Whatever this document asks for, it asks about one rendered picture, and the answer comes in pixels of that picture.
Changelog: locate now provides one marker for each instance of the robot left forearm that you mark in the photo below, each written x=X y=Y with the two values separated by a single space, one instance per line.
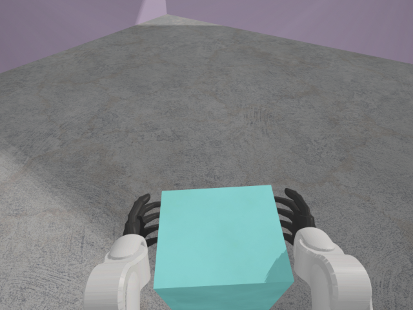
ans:
x=115 y=284

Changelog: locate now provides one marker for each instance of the left robot hand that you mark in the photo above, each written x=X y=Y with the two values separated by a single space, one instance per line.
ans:
x=136 y=219

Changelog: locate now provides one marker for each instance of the robot right forearm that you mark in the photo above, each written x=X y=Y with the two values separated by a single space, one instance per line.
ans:
x=338 y=281

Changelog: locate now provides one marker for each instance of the right robot hand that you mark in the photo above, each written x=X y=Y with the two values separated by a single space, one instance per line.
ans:
x=300 y=214

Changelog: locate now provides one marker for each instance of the carton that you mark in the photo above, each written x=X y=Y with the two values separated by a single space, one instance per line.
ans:
x=221 y=249

